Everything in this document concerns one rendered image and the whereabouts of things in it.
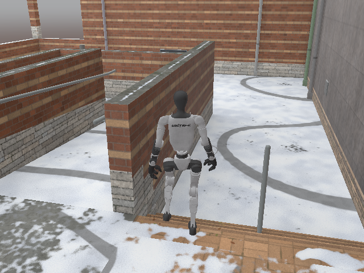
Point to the robot left forearm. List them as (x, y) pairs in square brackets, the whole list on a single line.
[(154, 154)]

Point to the robot right upper arm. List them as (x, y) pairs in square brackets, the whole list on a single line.
[(202, 129)]

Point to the robot left shin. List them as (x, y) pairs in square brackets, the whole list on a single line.
[(167, 195)]

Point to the robot left upper arm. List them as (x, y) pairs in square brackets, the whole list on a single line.
[(160, 131)]

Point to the robot left hand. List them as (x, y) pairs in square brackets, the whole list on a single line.
[(151, 171)]

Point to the robot right hand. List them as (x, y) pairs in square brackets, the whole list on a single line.
[(209, 162)]

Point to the left robot foot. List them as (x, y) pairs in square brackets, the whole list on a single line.
[(166, 216)]

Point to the robot right forearm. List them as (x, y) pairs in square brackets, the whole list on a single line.
[(209, 151)]

